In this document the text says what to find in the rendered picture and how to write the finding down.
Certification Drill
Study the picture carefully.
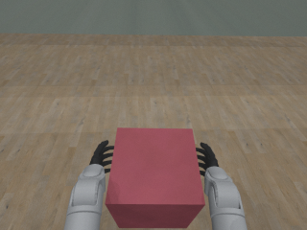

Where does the right robot hand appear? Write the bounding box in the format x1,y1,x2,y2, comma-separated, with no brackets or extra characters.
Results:
196,142,219,176

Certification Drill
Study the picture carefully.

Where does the carton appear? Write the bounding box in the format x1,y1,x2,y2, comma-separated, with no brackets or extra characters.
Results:
105,127,205,229

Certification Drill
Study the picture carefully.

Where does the left robot hand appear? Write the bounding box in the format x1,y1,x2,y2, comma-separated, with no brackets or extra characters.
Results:
89,140,114,173

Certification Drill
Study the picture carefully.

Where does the right robot forearm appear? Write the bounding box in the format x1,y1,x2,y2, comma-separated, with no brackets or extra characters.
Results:
204,166,248,230

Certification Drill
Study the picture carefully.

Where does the left robot forearm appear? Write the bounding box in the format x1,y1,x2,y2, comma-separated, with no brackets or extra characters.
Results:
63,164,106,230

